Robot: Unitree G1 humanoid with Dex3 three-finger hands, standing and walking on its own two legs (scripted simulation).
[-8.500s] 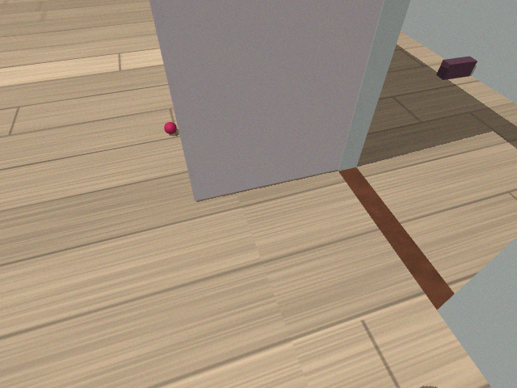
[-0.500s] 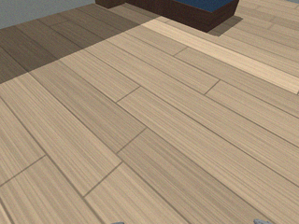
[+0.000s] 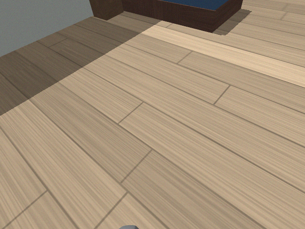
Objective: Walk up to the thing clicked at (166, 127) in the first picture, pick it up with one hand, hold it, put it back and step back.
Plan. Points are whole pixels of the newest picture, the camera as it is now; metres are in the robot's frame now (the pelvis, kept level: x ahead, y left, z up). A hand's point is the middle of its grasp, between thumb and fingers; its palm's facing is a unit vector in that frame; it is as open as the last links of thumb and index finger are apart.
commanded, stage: walk up
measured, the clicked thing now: out of the picture +0.37 -1.04 -0.73
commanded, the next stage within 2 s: stand in 1.28 s
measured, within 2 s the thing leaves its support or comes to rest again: neither
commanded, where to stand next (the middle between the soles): +0.19 +0.02 m, yaw -1 degrees
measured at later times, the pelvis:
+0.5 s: pelvis +0.11 +0.04 -0.01, yaw -1 degrees
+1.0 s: pelvis +0.14 +0.04 +0.01, yaw -1 degrees
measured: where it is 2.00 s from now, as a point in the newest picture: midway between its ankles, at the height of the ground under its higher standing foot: outside the picture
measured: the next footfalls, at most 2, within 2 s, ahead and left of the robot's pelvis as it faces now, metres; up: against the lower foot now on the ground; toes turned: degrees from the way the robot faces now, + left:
left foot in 0.26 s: +0.22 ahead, +0.16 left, +0.00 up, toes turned +2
right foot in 0.50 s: +0.19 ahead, -0.10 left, +0.00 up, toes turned -4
